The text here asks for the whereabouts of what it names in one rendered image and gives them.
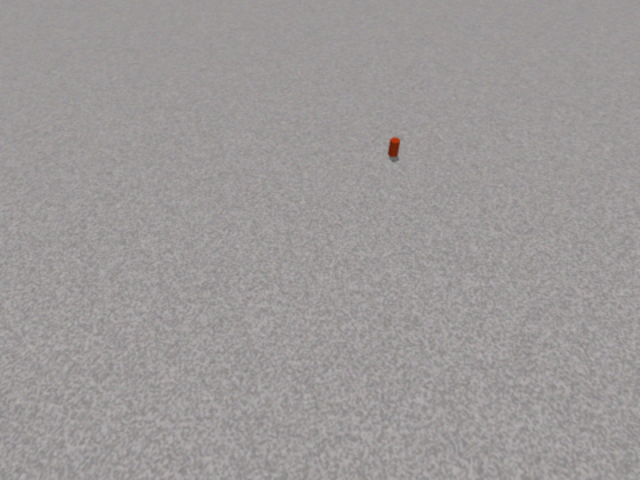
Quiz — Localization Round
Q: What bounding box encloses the can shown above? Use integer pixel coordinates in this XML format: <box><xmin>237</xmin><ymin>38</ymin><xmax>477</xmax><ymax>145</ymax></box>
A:
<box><xmin>388</xmin><ymin>138</ymin><xmax>400</xmax><ymax>157</ymax></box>

